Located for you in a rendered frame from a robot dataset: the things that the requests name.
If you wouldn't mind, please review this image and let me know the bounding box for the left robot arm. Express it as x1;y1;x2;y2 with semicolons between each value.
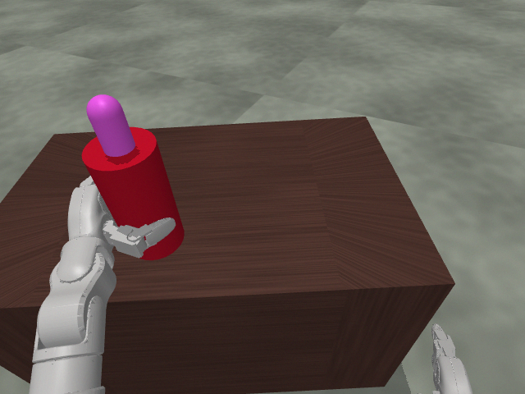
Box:
29;236;116;394

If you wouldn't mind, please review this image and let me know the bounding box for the left robot hand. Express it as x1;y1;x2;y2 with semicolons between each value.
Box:
68;176;176;258

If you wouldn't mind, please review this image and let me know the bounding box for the right robot hand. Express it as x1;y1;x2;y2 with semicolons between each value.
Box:
418;323;473;394

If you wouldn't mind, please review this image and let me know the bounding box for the bottle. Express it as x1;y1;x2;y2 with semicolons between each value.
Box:
82;94;185;260

